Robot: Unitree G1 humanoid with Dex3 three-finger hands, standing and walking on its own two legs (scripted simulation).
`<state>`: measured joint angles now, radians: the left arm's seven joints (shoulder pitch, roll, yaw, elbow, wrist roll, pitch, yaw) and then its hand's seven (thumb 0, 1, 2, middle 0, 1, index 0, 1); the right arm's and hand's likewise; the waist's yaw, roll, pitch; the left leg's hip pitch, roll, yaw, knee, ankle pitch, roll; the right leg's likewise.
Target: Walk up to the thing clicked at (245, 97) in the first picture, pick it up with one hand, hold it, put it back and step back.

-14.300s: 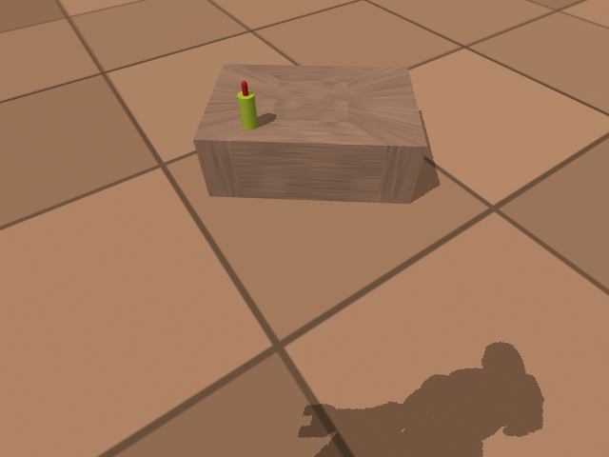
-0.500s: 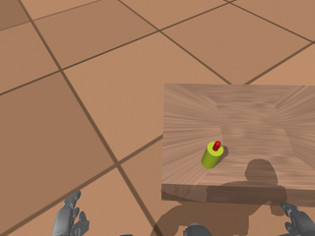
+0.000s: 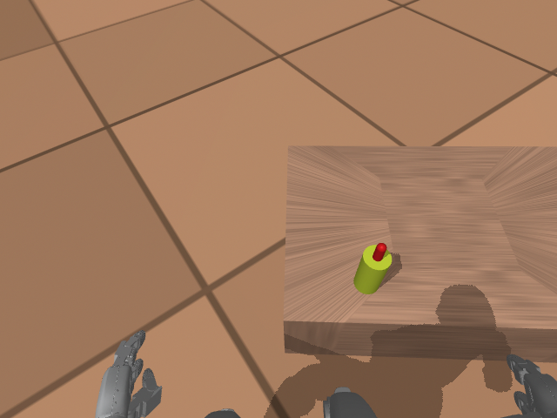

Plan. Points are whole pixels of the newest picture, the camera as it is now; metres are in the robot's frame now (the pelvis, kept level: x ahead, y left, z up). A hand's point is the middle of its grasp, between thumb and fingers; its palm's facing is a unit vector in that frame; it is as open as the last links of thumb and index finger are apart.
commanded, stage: go down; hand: right
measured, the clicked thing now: (373, 265) +0.47 -0.20 -0.28
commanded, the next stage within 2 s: approach in 1.46 s
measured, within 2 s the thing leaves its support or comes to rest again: neither
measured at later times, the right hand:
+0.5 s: hand (529, 295) +0.29 -0.35 -0.02, palm faces +0.16 +0.97 -0.19, open 17.2 cm
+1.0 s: hand (546, 261) +0.34 -0.39 -0.01, palm faces +0.18 +0.97 -0.15, open 16.8 cm
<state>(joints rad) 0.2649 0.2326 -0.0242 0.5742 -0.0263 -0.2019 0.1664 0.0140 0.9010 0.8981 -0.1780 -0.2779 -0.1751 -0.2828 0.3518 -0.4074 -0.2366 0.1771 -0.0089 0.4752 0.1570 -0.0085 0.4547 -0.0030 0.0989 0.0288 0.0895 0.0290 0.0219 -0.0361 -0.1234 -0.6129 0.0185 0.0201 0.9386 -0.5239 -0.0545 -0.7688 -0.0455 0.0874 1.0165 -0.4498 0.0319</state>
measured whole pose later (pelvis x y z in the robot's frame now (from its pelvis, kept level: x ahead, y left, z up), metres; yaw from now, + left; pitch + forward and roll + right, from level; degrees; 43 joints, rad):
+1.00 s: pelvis -0.02 +0.00 -0.01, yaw +2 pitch +18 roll +4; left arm 0.29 0.32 -0.06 0.66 0.02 -0.14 0.09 0.01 0.92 0.91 -0.19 -0.29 -0.19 -0.30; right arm -0.49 -0.85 -0.63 1.19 0.05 -0.22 0.54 -0.01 0.37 -0.01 0.11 0.02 0.08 0.02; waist 0.08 0.03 -0.07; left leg -0.83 0.00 0.00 1.00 -0.50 -0.05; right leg -0.97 -0.06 0.08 1.07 -0.42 0.03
